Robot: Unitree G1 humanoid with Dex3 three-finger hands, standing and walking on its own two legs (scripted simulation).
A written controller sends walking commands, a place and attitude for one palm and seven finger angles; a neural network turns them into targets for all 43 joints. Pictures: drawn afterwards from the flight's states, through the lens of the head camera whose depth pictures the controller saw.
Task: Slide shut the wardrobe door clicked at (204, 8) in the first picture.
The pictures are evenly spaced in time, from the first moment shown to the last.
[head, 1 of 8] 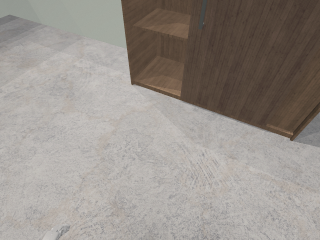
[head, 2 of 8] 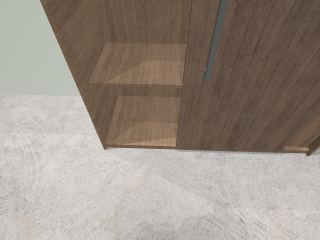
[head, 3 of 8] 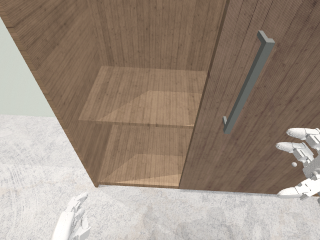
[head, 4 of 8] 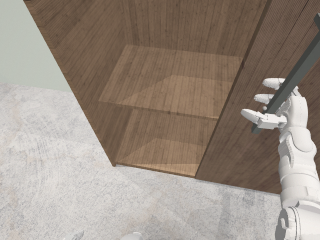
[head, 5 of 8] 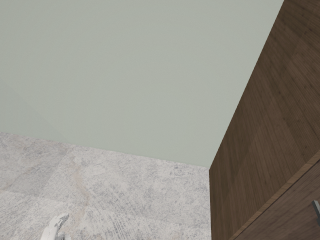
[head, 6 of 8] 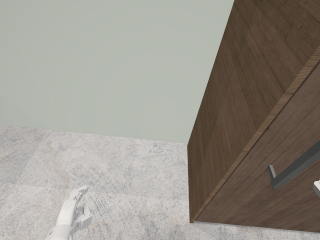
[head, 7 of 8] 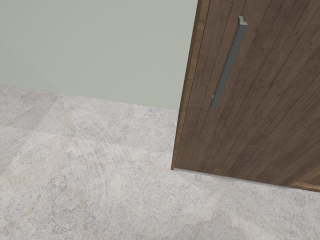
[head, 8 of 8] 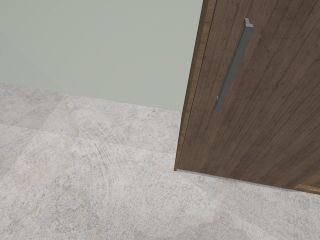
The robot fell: no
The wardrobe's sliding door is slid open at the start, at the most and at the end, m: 0.51 0.51 0.00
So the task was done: yes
